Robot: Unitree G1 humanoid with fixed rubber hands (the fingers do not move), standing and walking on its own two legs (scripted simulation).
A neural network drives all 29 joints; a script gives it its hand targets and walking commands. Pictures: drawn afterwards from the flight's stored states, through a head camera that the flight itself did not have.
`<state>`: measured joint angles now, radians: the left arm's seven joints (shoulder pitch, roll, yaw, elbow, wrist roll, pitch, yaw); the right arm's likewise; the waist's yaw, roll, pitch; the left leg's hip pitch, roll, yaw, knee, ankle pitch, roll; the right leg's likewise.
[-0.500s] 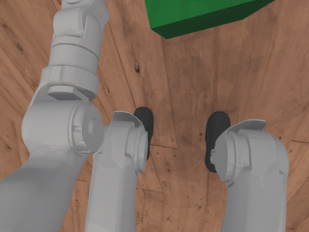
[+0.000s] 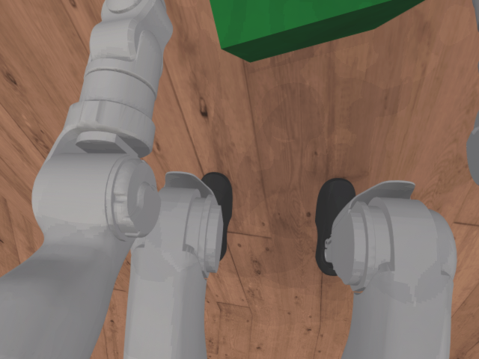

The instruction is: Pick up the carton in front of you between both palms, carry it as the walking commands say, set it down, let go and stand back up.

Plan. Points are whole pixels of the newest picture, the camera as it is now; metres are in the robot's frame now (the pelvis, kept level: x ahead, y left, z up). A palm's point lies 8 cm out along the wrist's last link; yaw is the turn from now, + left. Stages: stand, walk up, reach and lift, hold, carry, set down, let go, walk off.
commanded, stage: reach and lift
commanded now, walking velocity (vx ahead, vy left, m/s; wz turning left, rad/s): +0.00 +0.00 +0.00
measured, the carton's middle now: out of the picture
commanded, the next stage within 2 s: none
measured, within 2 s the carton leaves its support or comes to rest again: leaves its support in 0.46 s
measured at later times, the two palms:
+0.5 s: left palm out of the picture +0.56 +0.11 -0.16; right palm out of the picture +0.58 -0.19 -0.17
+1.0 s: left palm out of the picture +0.51 +0.11 +0.03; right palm out of the picture +0.52 -0.19 +0.03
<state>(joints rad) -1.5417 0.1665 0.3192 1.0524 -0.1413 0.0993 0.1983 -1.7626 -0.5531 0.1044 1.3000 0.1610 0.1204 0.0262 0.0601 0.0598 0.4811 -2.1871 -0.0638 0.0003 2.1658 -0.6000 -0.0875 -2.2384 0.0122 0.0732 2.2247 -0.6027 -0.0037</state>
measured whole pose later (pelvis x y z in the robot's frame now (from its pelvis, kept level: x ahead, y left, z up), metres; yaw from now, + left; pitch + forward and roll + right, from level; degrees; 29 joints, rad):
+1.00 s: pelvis -0.01 +0.01 +0.10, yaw -4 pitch +44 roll +3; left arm -1.16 -0.09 0.65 0.60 0.23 0.40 0.12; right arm -1.31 -0.15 -0.40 0.87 -0.29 0.41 0.05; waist 0.03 0.02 -0.06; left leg -2.08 -0.07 -0.04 1.80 -0.48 -0.07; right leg -2.12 0.05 0.08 1.82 -0.46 0.03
